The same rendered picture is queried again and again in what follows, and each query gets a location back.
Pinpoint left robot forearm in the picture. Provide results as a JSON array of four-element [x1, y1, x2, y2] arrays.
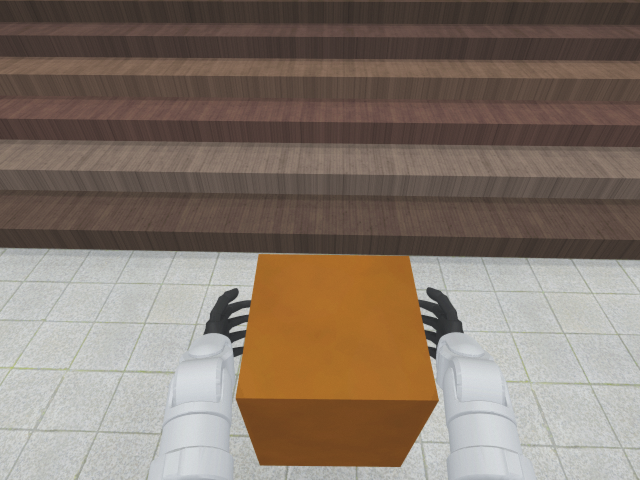
[[147, 333, 236, 480]]

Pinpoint right robot hand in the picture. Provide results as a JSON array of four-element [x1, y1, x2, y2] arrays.
[[418, 287, 464, 360]]

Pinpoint carton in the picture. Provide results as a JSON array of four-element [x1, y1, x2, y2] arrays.
[[236, 254, 439, 467]]

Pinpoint left robot hand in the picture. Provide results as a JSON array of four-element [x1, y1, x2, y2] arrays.
[[203, 288, 251, 357]]

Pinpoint right robot forearm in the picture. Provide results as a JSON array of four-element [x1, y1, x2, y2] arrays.
[[436, 332, 537, 480]]

